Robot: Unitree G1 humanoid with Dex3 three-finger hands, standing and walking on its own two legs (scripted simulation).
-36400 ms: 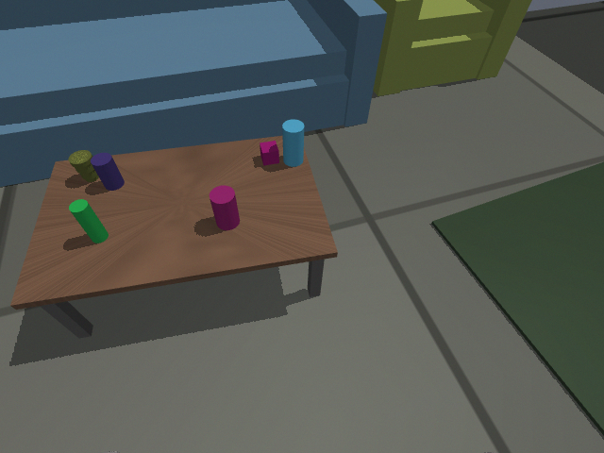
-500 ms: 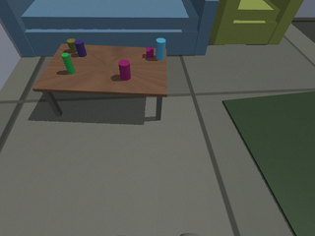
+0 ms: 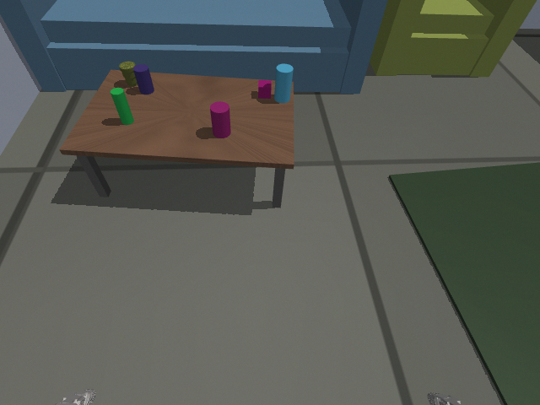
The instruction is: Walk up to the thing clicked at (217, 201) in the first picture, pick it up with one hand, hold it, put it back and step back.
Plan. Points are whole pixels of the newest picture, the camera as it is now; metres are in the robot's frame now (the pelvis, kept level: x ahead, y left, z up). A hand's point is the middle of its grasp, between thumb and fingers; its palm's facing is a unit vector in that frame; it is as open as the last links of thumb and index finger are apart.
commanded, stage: step back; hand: left
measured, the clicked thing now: (220, 120) +1.16 +0.20 -0.38
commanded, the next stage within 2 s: stand in 0.18 s
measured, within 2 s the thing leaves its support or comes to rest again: neither
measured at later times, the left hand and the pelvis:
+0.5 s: hand out of the picture +0.09 +0.24 -0.14, palm faces -0.03 -0.94 -0.33, open 7.4 cm; pelvis +0.00 -0.01 +0.01, yaw +0 degrees
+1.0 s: hand out of the picture +0.06 +0.24 -0.14, palm faces -0.04 -0.94 -0.35, open 7.4 cm; pelvis -0.01 -0.02 +0.01, yaw +0 degrees
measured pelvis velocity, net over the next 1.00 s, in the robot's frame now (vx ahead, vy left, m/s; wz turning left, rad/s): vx -0.01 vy -0.02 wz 0.00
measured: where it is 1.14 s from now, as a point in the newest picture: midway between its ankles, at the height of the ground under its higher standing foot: outside the picture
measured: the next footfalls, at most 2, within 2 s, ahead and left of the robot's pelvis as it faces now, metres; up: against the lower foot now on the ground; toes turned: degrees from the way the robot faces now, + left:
none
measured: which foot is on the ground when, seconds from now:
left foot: down 0.00-1.00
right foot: down 0.00-1.00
